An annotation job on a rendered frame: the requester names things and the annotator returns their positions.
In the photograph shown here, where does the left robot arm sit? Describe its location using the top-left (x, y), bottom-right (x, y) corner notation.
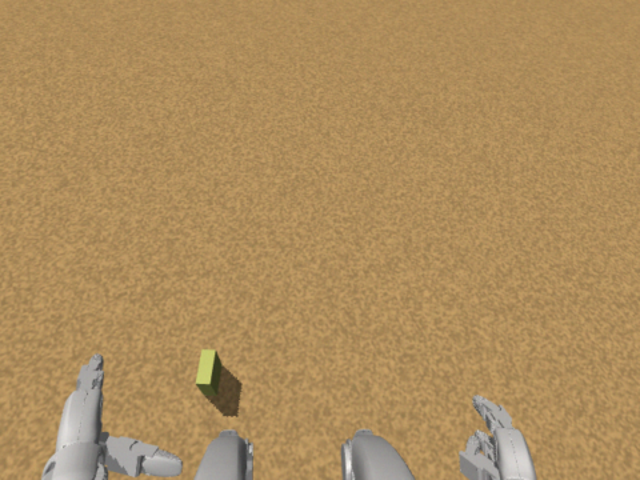
top-left (41, 442), bottom-right (108, 480)

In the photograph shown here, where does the left robot hand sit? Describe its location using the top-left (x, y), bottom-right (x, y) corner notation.
top-left (55, 354), bottom-right (183, 477)

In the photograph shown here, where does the carton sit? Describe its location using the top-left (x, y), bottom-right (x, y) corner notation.
top-left (196, 349), bottom-right (222, 396)

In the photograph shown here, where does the right robot hand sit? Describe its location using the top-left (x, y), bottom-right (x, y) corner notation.
top-left (459, 395), bottom-right (537, 480)

